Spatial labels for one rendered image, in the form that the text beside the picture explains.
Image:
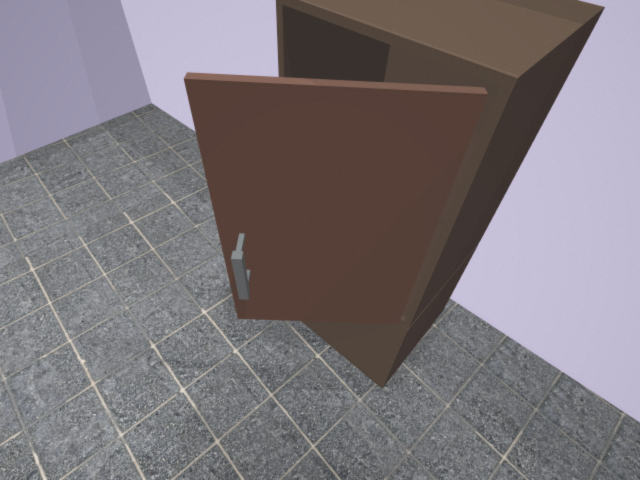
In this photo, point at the handle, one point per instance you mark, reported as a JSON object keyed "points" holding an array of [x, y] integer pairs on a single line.
{"points": [[242, 276]]}

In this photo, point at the cupboard door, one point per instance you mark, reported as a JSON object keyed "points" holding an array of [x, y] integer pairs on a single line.
{"points": [[338, 186]]}

